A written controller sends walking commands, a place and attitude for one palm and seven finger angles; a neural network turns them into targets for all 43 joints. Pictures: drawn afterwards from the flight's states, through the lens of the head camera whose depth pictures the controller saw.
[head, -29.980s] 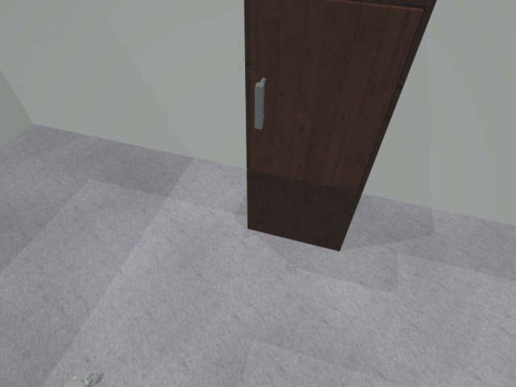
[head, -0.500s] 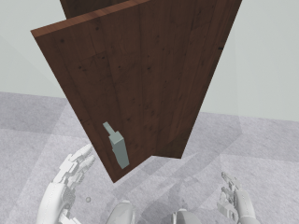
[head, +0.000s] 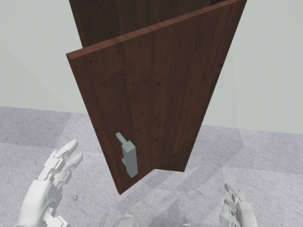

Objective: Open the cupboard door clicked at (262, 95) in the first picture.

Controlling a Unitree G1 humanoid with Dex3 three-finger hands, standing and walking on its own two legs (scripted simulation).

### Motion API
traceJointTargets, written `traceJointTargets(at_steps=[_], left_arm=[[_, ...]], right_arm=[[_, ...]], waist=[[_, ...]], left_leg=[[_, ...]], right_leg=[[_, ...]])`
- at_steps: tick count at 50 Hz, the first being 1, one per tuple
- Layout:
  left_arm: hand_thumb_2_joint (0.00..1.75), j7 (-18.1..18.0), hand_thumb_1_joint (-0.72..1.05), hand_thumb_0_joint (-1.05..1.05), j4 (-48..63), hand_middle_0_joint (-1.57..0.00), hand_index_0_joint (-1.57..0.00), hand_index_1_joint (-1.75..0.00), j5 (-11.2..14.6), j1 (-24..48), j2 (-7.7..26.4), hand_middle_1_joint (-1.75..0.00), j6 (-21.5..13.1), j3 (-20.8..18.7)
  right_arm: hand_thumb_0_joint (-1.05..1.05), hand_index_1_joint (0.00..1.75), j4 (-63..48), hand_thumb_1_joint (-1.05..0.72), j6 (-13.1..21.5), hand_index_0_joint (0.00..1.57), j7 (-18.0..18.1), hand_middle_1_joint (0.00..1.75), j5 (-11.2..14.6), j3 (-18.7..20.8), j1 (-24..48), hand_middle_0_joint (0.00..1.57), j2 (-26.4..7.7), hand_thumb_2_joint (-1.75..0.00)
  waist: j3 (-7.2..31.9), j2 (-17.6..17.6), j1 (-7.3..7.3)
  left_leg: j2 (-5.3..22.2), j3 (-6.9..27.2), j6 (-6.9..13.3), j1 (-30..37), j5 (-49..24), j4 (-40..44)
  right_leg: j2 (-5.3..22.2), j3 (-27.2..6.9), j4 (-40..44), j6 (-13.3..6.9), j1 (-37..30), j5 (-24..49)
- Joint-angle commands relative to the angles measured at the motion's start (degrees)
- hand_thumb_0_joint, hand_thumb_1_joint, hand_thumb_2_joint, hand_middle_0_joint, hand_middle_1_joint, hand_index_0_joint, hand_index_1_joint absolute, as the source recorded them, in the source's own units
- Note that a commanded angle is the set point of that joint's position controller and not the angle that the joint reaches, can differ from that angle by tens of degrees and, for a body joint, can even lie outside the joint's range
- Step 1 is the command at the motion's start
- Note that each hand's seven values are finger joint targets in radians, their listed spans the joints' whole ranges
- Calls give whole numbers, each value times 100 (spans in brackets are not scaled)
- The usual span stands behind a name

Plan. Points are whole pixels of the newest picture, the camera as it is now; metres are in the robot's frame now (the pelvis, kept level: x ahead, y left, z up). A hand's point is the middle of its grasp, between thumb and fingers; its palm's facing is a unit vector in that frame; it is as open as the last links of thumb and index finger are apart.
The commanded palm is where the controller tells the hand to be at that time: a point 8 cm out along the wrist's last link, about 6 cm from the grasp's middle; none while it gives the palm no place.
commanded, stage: draw the hand back to the body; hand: left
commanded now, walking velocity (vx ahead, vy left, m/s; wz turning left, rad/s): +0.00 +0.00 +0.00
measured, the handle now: (126, 155) +0.29 +0.09 +0.05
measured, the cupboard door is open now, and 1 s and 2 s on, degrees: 45 45 45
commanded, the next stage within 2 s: step back with the hand held close in 1.30 s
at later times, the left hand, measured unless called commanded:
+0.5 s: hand (32, 176) +0.19 +0.23 +0.15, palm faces +0.25 -0.89 -0.38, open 14.1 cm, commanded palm +0.15 +0.28 +0.19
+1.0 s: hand out of the picture +0.23 +0.26 +0.26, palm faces +0.46 -0.78 -0.42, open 8.3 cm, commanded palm +0.18 +0.29 +0.26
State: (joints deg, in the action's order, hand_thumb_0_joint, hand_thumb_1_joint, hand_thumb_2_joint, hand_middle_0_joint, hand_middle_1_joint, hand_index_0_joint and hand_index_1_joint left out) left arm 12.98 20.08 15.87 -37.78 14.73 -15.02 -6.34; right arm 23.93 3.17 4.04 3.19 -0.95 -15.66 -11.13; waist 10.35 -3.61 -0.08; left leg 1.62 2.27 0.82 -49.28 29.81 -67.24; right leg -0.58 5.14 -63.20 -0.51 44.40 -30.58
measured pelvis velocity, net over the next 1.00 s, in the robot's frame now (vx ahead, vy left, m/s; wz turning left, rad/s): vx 0.04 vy -0.01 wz -0.02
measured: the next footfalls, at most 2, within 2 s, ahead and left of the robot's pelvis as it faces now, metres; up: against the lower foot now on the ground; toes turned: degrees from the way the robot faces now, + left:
none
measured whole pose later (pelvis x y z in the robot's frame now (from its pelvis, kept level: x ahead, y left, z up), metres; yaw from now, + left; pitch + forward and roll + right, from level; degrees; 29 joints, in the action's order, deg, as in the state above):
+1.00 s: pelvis +0.04 -0.01 +0.09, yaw -1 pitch -3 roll -1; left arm -7.6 24.9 4.1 -27.5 21.2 -2.6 -20.7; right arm 34.9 6.8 5.0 0.6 -1.8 -12.2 -13.6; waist 0.7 -3.8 3.5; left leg 0.6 -1.4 0.6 -8.8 16.3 -28.3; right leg -0.2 1.7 -26.0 -0.3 6.0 -16.9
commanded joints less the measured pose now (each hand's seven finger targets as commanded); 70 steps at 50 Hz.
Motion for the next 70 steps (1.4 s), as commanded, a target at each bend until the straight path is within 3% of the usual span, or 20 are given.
traceJointTargets(at_steps=[1,6,11,12,13,14,15,21,22,27,36,46,48,51,54,56,60,65,67,70], left_arm=[[30,54,-50,0,1037,-15,-15,-30,87,-100,518,-30,-99,-330],[30,47,-50,0,1674,-15,-15,-30,155,61,774,-30,-184,-575],[37,73,-32,0,1653,-16,-16,-30,199,-92,805,-30,-8,-747],[39,-817,-29,0,2198,-16,-16,-30,-712,-232,1560,-30,398,-918],[40,-1212,-26,0,2094,-16,-16,-30,-815,-515,945,-30,697,-611],[42,-1407,-22,0,2109,-16,-16,-30,-886,-462,795,-30,846,-490],[43,-1568,-18,0,2046,-16,-16,-30,-1007,-534,644,-30,995,-361],[52,-2131,2,0,2095,-17,-17,-30,-1302,-75,1178,-30,1234,-802],[54,-2161,6,0,2133,-17,-17,-30,-1323,-51,1165,-30,1248,-809],[62,-2270,23,0,2149,-18,-18,-30,-1385,468,1226,-30,1236,-919],[75,-2241,55,0,1855,-19,-19,-30,-1327,702,1488,-30,1097,-1565],[90,-2181,90,0,1704,-20,-20,-30,-1211,1557,1764,-30,887,-2157],[90,-2114,90,0,1385,-20,-20,-30,-1180,1285,1443,-30,900,-1927],[90,-2030,90,0,1155,-20,-20,-30,-1145,1226,1325,-30,917,-1808],[90,-2013,90,0,1409,-20,-20,-30,-1161,1455,1513,-30,859,-1909],[90,-2044,90,0,1549,-20,-20,-30,-1190,1573,1699,-30,803,-2037],[90,-2071,90,0,1776,-20,-20,-30,-1222,1624,1732,-30,745,-2051],[90,-2050,90,0,1487,-20,-20,-30,-1208,1471,1597,-30,748,-1995],[90,-2019,90,0,1271,-20,-20,-30,-1182,1395,1509,-30,769,-1936],[90,-1979,90,0,1224,-20,-20,-30,-1180,1445,1477,-30,746,-1905]], right_arm=[[0,30,-1093,-90,384,20,87,30,-28,249,586,20,-786,-90],[0,30,-1076,-90,559,20,57,30,-33,187,497,20,-790,-90],[0,30,-970,-90,669,20,0,30,14,168,494,20,-777,-90],[0,30,-1086,-90,542,20,188,30,-75,152,489,20,-750,-90],[0,30,-1072,-90,475,20,248,30,-98,94,444,20,-624,-90],[0,30,-1063,-90,444,20,258,30,-98,87,421,20,-654,-90],[0,30,-1001,-90,385,20,254,30,-100,68,413,20,-623,-90],[0,30,-807,-90,360,20,347,30,-186,32,491,20,-731,-90],[0,30,-793,-90,384,20,359,30,-181,24,503,20,-725,-90],[0,30,-532,-90,552,20,339,30,-208,-36,586,20,-767,-90],[0,30,-137,-90,683,20,223,30,-247,28,819,20,-801,-90],[0,30,154,-90,685,20,184,30,-292,105,1039,20,-816,-90],[0,30,189,-90,655,20,139,30,-293,125,1036,20,-802,-90],[0,30,215,-90,587,20,124,30,-306,176,1105,20,-833,-90],[0,30,214,-90,565,20,133,30,-320,203,1178,20,-830,-90],[0,30,255,-90,600,20,155,30,-347,198,1203,20,-830,-90],[0,30,297,-90,684,20,160,30,-357,171,1228,20,-766,-90],[0,30,378,-90,711,20,142,30,-348,198,1246,20,-763,-90],[0,30,400,-90,671,20,136,30,-347,216,1257,20,-780,-90],[0,30,401,-90,636,20,123,30,-339,237,1280,20,-776,-90]], waist=[[169,272,-19],[333,-133,94],[266,-339,126],[415,-409,488],[68,-526,294],[-115,-307,231],[-304,-504,206],[-165,194,213],[-194,146,215],[-452,-147,228],[-575,-62,384],[-731,-45,396],[-856,67,373],[-926,308,383],[-752,305,392],[-643,136,415],[-608,-175,419],[-859,27,402],[-939,268,399],[-951,260,394]], left_leg=[[-193,144,61,858,-524,1501],[-175,197,28,1374,-950,1781],[-130,250,-32,1718,-1300,2009],[-10,182,-45,1859,-1295,2441],[-14,153,-76,1895,-1089,2569],[13,241,-104,1847,-966,2652],[28,203,-84,1889,-951,2695],[11,65,17,2521,-1453,2988],[23,35,16,2661,-1584,3046],[45,124,-22,3103,-1848,3478],[52,-45,-64,3672,-2775,3975],[-17,-268,12,4170,-2876,4299],[-6,-314,26,4258,-2848,4361],[-13,-366,80,4326,-2848,4409],[-46,-427,114,4485,-2772,4407],[-70,-425,109,4521,-2794,4433],[-109,-458,100,4649,-2918,4422],[-86,-483,99,4654,-2898,4485],[-68,-470,107,4631,-2905,4528],[-73,-509,124,4666,-2813,4547]], right_leg=[[-199,-125,1442,-71,-473,370],[-230,-17,1449,-117,-771,872],[-243,66,1561,-116,-991,1222],[-81,-292,1883,-184,-1272,1215],[-58,-245,2014,-171,-1224,1107],[-48,-190,2048,-163,-1230,1070],[-33,-188,2112,-154,-1291,1055],[22,-208,2679,-126,-2049,1493],[36,-225,2722,-107,-2103,1574],[59,-221,3051,-99,-2418,1662],[64,-219,3571,-111,-3287,2366],[70,-311,4099,-90,-3701,2810],[63,-305,4172,-47,-3648,2799],[71,-320,4299,-24,-3724,2887],[74,-401,4396,6,-3755,2905],[89,-419,4436,-19,-3879,2943],[97,-460,4494,-23,-3889,3095],[70,-467,4585,0,-3810,3093],[58,-452,4610,17,-3819,3093],[55,-469,4664,38,-3782,2983]])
